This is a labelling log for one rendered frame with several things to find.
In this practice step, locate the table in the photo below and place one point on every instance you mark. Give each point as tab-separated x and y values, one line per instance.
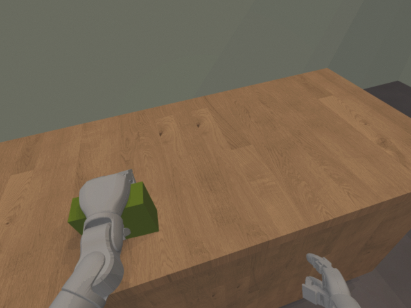
246	182

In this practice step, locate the right robot hand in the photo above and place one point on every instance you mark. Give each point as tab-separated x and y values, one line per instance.
319	292

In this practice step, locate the robot left forearm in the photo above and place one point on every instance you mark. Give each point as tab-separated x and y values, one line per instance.
99	270

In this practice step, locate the robot right forearm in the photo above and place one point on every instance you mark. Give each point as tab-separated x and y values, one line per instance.
343	301

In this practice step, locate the left robot hand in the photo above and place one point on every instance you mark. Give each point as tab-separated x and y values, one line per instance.
107	194

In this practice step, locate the sponge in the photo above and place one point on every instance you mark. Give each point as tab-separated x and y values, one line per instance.
139	214

